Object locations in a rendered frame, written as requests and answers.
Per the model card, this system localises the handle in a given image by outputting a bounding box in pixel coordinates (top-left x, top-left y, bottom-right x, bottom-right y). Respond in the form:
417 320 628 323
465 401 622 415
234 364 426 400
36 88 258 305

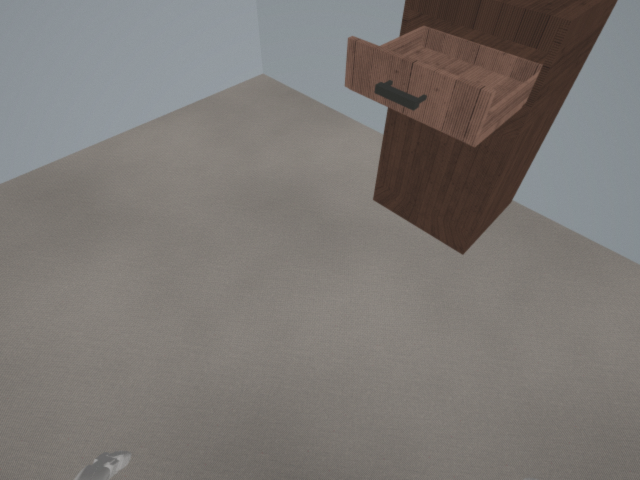
375 80 427 111

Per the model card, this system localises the cabinet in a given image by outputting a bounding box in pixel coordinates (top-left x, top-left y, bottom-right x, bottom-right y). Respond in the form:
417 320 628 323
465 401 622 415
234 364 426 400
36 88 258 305
373 0 618 255

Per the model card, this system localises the drawer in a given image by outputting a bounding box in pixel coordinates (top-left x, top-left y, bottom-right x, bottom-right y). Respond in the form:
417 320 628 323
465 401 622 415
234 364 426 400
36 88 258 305
345 26 543 147

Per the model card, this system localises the robot left hand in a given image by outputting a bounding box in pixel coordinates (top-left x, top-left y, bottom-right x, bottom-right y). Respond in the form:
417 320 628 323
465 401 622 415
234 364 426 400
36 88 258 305
74 451 131 480

